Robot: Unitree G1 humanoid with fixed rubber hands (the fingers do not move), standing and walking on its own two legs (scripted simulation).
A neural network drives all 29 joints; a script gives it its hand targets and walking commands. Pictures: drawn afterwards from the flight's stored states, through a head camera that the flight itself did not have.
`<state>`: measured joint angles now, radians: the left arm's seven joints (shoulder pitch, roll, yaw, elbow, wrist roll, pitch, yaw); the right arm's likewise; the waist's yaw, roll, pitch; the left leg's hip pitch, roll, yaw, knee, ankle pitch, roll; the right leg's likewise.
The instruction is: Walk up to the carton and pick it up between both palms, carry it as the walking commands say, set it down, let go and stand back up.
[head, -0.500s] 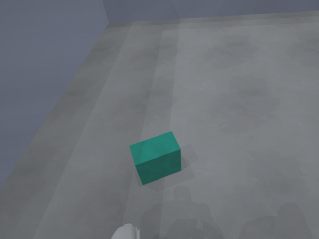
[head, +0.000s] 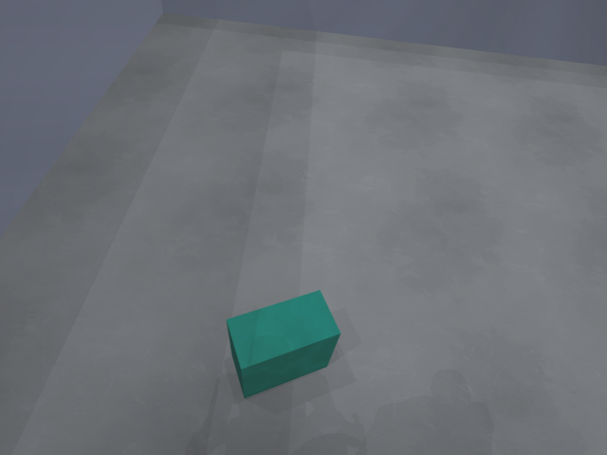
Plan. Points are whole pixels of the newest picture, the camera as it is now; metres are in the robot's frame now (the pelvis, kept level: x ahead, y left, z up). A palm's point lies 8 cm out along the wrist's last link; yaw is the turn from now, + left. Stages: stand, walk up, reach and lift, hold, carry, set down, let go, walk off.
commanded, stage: walk up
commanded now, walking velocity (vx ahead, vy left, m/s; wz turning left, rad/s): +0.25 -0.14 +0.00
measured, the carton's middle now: (281, 345) +0.53 +0.01 -0.65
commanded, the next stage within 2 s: none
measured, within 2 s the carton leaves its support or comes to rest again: neither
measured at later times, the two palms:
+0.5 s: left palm out of the picture +0.13 +0.16 -0.13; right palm out of the picture +0.05 -0.27 -0.17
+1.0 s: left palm out of the picture +0.06 +0.23 -0.16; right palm out of the picture +0.08 -0.21 -0.14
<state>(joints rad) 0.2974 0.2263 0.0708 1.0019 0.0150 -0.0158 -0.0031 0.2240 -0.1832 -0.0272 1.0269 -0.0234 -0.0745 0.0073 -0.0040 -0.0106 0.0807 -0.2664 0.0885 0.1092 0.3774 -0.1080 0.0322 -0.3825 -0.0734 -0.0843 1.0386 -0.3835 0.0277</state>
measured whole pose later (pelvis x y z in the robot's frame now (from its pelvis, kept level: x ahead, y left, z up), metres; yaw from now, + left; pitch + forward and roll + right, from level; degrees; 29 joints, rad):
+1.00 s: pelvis +0.08 +0.01 -0.01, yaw +2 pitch +0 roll -1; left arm 0.31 0.17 0.05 1.07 0.00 0.05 0.02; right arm 0.32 -0.12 -0.01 1.09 -0.03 0.02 -0.02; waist 0.00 -0.04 -0.03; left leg -0.20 0.04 0.05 0.46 -0.26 0.00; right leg -0.35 -0.08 -0.07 0.63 -0.32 0.03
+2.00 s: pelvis +0.15 -0.10 -0.02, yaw +9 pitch +2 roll -1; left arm 0.19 0.21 0.05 0.94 0.02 0.01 0.02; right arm 0.37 -0.28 -0.08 1.02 -0.04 0.03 -0.03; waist -0.05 0.03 0.05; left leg -0.28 0.13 -0.12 0.67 -0.47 -0.09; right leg -0.31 -0.07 -0.05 0.49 -0.21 0.07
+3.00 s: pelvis +0.18 -0.04 +0.00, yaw +18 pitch -1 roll +0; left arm 0.25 0.14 0.02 1.00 0.02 0.00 0.02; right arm 0.29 -0.18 -0.02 1.01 -0.01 0.01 -0.02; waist -0.02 0.03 0.03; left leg -0.15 0.01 0.06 0.36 -0.19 0.01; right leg -0.12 0.00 -0.04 0.32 -0.20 0.00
